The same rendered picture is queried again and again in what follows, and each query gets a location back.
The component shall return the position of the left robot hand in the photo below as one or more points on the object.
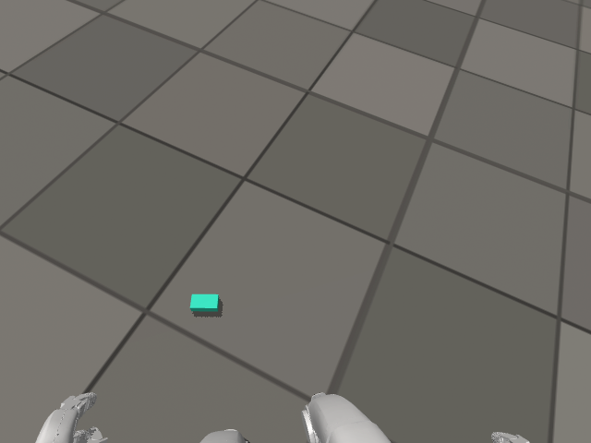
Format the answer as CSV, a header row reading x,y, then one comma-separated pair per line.
x,y
61,424

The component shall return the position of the small box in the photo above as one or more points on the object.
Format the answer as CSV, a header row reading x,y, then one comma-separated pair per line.
x,y
204,302

